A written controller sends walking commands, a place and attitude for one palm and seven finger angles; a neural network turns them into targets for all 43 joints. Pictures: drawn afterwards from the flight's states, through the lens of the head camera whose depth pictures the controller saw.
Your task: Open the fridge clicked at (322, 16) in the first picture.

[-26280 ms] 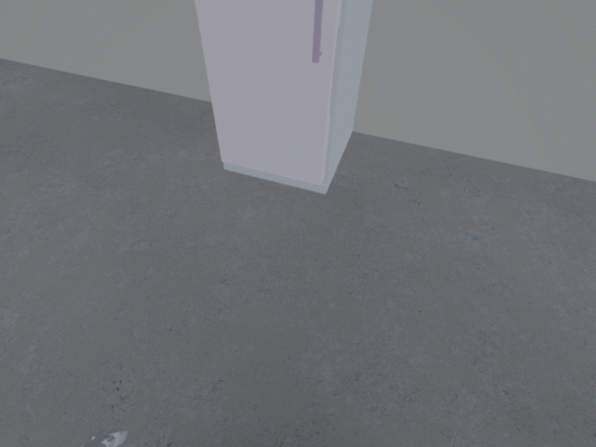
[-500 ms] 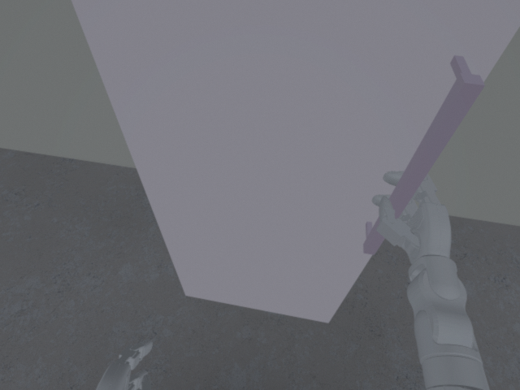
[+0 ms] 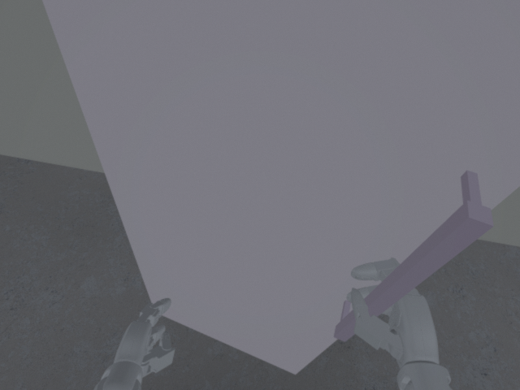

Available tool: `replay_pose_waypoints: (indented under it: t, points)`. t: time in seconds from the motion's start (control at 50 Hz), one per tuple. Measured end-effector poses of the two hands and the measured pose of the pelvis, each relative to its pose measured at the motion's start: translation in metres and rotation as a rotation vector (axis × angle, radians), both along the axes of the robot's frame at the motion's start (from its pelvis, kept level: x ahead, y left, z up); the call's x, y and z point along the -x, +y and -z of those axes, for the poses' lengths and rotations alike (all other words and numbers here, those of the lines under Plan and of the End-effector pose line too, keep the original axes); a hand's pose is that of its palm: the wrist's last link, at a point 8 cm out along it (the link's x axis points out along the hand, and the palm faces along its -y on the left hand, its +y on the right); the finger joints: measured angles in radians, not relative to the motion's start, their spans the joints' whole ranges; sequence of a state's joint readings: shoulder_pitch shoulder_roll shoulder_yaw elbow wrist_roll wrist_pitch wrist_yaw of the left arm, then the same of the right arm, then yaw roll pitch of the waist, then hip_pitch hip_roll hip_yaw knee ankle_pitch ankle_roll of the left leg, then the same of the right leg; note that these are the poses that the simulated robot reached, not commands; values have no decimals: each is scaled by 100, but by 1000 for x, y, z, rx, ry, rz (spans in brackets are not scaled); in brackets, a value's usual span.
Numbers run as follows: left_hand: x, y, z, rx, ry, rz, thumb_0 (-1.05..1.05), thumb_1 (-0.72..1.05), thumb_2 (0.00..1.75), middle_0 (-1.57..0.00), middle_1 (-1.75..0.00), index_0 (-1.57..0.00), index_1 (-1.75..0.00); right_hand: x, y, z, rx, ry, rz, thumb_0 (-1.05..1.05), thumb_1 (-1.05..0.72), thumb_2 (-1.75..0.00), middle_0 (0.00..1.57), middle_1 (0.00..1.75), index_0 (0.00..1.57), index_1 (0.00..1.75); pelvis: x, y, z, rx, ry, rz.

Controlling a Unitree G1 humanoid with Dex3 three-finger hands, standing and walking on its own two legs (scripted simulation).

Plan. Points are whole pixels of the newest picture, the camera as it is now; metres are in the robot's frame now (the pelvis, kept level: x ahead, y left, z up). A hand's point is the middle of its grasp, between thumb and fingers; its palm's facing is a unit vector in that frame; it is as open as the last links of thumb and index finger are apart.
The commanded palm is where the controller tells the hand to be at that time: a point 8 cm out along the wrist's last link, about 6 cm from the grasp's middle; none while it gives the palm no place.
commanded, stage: walk backward, drawing the door open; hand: right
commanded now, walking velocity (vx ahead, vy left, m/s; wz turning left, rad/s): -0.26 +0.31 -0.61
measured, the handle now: (387, 278) +0.27 -0.14 +0.10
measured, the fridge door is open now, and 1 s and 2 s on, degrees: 14 38 79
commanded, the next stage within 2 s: stop walking and hold the door back in 1.70 s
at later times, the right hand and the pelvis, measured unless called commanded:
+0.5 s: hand (337, 371) +0.15 -0.07 +0.07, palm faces +0.24 +0.96 -0.14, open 5.9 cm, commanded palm +0.11 -0.11 +0.07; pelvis -0.05 +0.10 -0.01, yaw -16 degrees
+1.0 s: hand out of the picture +0.07 +0.02 +0.07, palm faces +0.65 +0.73 -0.21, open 6.0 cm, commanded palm +0.01 +0.00 +0.07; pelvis -0.05 +0.28 -0.01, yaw -40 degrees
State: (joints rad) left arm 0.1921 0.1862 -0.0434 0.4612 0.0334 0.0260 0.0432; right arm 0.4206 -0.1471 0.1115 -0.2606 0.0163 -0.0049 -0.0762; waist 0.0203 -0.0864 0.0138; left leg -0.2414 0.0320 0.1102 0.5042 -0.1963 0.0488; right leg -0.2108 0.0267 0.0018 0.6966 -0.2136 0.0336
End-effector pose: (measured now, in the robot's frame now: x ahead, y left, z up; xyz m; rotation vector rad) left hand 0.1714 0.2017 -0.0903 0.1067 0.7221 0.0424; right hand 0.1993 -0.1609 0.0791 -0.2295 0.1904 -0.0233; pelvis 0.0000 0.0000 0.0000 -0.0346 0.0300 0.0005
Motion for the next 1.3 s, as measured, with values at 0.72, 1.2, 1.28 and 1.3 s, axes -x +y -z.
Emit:
replay_pose_waypoints:
  t: [0.72,1.2,1.28,1.3]
  points:
    - [-4,104,17,-152,20,349,1,90,90,-20,-30,-20,-30,129,88,3,-23,-161,391,1,-67,-80,45,139,36,140,55,163,16,-31,-12,476]
    - [-87,214,43,-73,16,713,1,90,90,-20,-30,-20,-30,223,227,-2,174,-96,970,-3,-67,-79,44,138,28,140,18,376,26,26,-64,816]
    - [-104,234,25,-121,-15,757,1,90,90,-20,-30,-20,-30,240,257,-2,156,-89,1022,-2,-68,-78,42,136,30,140,9,402,18,37,-61,902]
    - [-107,237,20,-135,-27,775,1,91,90,-20,-30,-20,-30,244,265,-2,146,-97,1035,-2,-68,-78,42,136,31,140,7,409,17,35,-58,922]
